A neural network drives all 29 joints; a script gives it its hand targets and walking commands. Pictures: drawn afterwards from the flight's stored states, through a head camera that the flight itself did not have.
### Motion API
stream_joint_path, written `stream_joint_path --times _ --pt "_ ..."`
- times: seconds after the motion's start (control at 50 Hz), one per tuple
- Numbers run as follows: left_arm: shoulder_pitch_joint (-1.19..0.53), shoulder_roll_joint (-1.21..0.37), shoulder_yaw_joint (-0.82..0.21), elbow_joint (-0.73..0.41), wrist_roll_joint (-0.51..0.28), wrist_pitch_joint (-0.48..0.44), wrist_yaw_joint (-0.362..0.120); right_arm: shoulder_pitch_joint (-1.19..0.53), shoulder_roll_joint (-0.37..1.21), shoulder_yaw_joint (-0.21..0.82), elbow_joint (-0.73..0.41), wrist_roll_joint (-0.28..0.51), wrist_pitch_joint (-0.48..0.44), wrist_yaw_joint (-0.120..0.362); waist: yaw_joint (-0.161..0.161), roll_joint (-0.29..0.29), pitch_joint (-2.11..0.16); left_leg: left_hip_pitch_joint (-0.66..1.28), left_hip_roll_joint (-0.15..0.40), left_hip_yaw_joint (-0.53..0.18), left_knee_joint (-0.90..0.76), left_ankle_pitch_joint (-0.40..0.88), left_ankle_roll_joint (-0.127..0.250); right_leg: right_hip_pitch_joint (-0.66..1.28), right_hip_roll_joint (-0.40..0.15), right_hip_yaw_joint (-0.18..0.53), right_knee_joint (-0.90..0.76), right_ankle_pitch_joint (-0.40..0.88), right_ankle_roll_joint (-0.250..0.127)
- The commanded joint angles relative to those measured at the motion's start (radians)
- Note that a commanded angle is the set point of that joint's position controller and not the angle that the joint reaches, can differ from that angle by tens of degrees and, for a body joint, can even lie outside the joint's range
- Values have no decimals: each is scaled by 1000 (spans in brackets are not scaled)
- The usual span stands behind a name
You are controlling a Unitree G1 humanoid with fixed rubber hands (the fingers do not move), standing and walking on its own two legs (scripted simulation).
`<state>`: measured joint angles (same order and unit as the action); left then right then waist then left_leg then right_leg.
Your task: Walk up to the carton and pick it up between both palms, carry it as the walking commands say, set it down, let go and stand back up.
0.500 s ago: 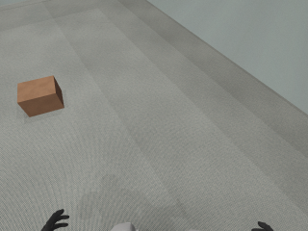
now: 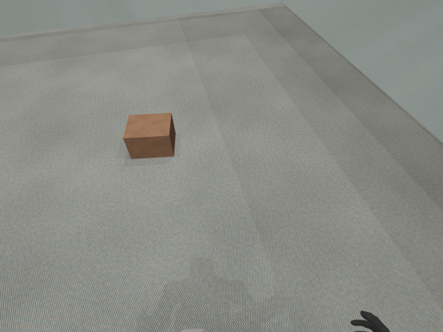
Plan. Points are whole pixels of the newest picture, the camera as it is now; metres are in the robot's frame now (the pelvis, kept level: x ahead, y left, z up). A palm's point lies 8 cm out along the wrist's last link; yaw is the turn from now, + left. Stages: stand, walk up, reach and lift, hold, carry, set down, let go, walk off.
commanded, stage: walk up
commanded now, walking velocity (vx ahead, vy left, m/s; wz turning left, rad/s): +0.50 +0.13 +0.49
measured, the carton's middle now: (151, 135) +1.32 +0.51 -0.68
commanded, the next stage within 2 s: none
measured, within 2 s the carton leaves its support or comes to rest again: neither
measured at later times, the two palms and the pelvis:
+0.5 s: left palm (53, 268) +0.27 +0.40 -0.12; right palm (286, 250) +0.32 -0.12 -0.12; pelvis +0.22 +0.12 +0.00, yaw +13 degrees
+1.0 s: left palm (60, 234) +0.33 +0.40 -0.08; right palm (247, 143) +0.67 -0.05 -0.13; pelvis +0.49 +0.16 +0.01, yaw +19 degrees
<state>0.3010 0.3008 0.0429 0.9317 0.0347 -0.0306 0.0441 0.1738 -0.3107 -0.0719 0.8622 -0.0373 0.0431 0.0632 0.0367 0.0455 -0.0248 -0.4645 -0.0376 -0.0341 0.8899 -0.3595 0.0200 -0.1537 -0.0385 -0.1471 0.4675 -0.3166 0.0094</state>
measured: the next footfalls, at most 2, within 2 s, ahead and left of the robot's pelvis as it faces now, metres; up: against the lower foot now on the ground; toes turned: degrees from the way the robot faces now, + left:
left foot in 0.30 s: +0.25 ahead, +0.24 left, +0.00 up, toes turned +14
right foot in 0.72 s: +0.54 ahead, +0.05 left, +0.00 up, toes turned +9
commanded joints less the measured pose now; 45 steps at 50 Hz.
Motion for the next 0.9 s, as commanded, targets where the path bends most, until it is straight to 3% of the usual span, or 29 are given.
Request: stream_joint_path --times 0.0,0.04,0.06,0.08,0.16,0.2,0.22,0.24,0.26,0.28,0.3,0.32,0.34,0.36,0.38,0.4,0.44,0.56,0.6,0.64,0.66,0.68,0.7,0.72,0.74,0.76,0.8,0.84,0.88 --pt "40 158 35 -33 7 -28 -6 -167 -69 -19 -144 -7 -25 33 3 -128 182 -408 143 -76 251 109 -52 110 -418 417 -405 -342 -101" --pt "80 128 30 -32 -1 -41 -9 -151 -64 -22 -141 -8 -11 53 -4 -92 197 -361 134 -31 262 224 -74 83 -343 227 -326 -63 -51" --pt "102 122 27 -25 -2 -44 -11 -147 -54 -19 -142 -1 -7 56 -5 -117 186 -336 125 -5 245 245 -76 82 -320 165 -296 91 -39" --pt "124 122 29 -19 -3 -46 -15 -158 -45 -14 -150 9 -6 57 3 -147 178 -311 120 18 201 248 -78 81 -302 123 -286 166 -37" --pt "145 138 39 -26 -7 -35 -34 -251 -5 10 -163 44 -13 60 27 -245 215 -144 109 100 -72 239 -57 19 -274 2 -308 198 -34" --pt "153 145 38 -29 -9 -35 -46 -257 -2 15 -150 49 -23 52 27 -293 187 -19 97 145 -167 180 -29 11 -269 -55 -311 216 -33" --pt "167 157 40 -27 -12 -33 -48 -251 -12 14 -142 45 -29 43 25 -296 164 14 80 171 -191 132 -15 42 -272 -72 -273 287 -43" --pt "176 167 42 -26 -17 -31 -50 -211 -26 11 -125 35 -36 34 6 -272 126 57 57 198 -216 93 0 80 -273 -91 -174 409 -53" --pt "178 170 42 -31 -24 -28 -51 -116 -52 2 -94 22 -46 24 -33 -223 49 170 16 232 -244 67 19 89 -257 -122 8 555 -53" --pt "173 161 35 -46 -31 -25 -51 34 -94 -12 -46 11 -58 8 -93 -157 -56 377 -37 253 -288 65 47 28 -206 -153 272 650 -40" --pt "142 134 26 -80 -28 -32 -49 220 -172 -32 -1 -10 -74 -4 -167 -40 -164 665 121 17 -312 25 87 -233 -182 -89 600 297 -10" --pt "99 56 9 -165 -26 -52 -55 330 -325 -56 -16 6 -77 -30 -205 318 -268 817 471 -567 -521 -58 187 -564 -42 -17 898 -296 17" --pt "-13 79 22 -171 -17 -56 -51 353 -305 -50 4 23 -88 -38 -200 188 -210 715 464 -626 -594 65 175 -650 -89 141 973 -237 -24" --pt "-43 71 20 -171 -17 -54 -51 289 -249 -40 -4 26 -96 -42 -160 114 -150 638 420 -551 -573 195 165 -672 -109 150 987 -172 -27" --pt "-9 56 19 -147 -17 -51 -54 181 -183 -26 -22 26 -99 -43 -89 0 -97 516 380 -466 -547 288 154 -626 -139 174 909 -89 -3" --pt "16 43 16 -126 -13 -42 -60 101 -129 -19 -40 23 -104 -46 -43 -12 -69 393 339 -368 -546 293 132 -544 -155 177 822 -58 15" --pt "33 16 14 -110 -10 -16 -69 75 -86 -7 -31 19 -119 -51 -10 65 -60 259 296 -255 -574 349 120 -415 -136 137 736 -15 28" --pt "-229 -9 -1 -183 -18 2 -105 155 -66 -7 12 17 -124 -54 -58 119 80 203 240 -133 -709 203 110 -363 -81 87 323 187 51" --pt "-254 6 4 -182 -20 -5 -96 179 -60 -5 35 16 -115 -52 -64 180 78 206 186 -81 -697 206 105 -266 -57 67 228 183 48" --pt "-228 24 16 -172 -19 -14 -83 199 -73 -10 45 16 -108 -51 -49 124 78 222 207 -115 -660 238 103 -202 -41 37 189 172 51" --pt "-197 36 21 -161 -17 -20 -77 200 -84 -13 53 17 -106 -52 -25 78 76 223 215 -122 -612 270 94 -145 -40 30 137 177 44" --pt "-124 55 29 -131 -13 -28 -69 196 -87 -16 59 18 -105 -52 16 17 43 213 193 -100 -492 336 75 -28 -32 21 82 177 31" --pt "25 92 41 -67 -10 -41 -57 201 -68 -13 58 17 -106 -50 77 -85 -36 151 125 -59 -252 350 48 178 -54 58 34 153 11" --pt "219 204 69 -15 10 -50 -38 202 -16 -1 20 16 -105 -47 129 -292 -130 -26 53 -16 83 -72 11 355 -346 393 -54 48 1" --pt "297 329 81 13 2 -22 -17 238 -37 -9 1 25 -85 -44 106 -294 -184 -189 28 -43 300 -214 -7 385 -584 833 -222 3 -29" --pt "213 292 66 -5 4 -15 -19 229 -62 -13 28 20 -74 -43 54 -184 -105 -192 67 -96 390 -140 -23 257 -541 808 -233 5 -74" --pt "8 137 42 -45 -4 -27 -29 214 -19 -13 49 7 -65 -21 -19 -172 57 -152 122 -73 412 30 -49 27 -391 514 -238 77 -77" --pt "-25 62 27 -29 -7 -47 -35 203 9 -9 52 -1 -47 -9 -43 -210 79 -99 132 -31 375 123 -49 -60 -291 315 -230 234 -55" --pt "53 58 22 3 -12 -63 -36 168 11 -8 44 -2 -32 -2 -40 -210 54 -114 123 -9 347 175 -43 -18 -270 237 -200 415 -49"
